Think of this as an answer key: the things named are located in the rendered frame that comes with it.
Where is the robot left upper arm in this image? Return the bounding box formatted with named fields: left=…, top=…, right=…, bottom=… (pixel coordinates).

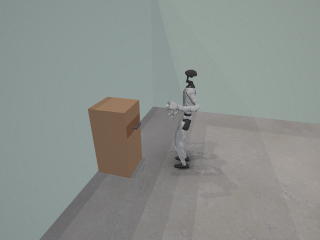
left=186, top=88, right=200, bottom=112

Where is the cabinet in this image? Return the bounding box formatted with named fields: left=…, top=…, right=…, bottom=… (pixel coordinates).
left=88, top=97, right=142, bottom=178

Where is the robot torso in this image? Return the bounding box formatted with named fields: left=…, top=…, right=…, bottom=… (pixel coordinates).
left=182, top=86, right=196, bottom=124

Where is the right robot hand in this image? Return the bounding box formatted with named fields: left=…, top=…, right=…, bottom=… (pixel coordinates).
left=168, top=109, right=179, bottom=118

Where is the left robot forearm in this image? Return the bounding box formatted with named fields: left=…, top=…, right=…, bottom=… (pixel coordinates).
left=176, top=104, right=200, bottom=112

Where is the robot left foot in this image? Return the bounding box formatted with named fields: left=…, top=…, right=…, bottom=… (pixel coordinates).
left=174, top=163, right=189, bottom=169

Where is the handle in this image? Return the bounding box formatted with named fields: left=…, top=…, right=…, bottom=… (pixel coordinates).
left=132, top=122, right=141, bottom=130

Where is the left robot hand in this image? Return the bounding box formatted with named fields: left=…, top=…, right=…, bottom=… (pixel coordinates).
left=166, top=101, right=178, bottom=110

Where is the drawer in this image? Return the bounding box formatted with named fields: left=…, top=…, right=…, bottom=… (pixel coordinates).
left=126, top=114, right=140, bottom=139

